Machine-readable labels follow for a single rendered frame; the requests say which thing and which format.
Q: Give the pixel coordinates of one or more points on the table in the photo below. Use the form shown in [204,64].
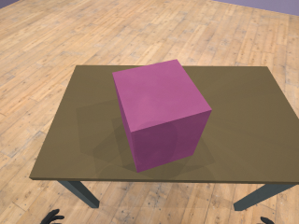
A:
[251,135]

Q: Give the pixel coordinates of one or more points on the robot left hand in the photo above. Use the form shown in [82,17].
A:
[51,217]

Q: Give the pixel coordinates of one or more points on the carton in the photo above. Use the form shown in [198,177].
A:
[162,112]

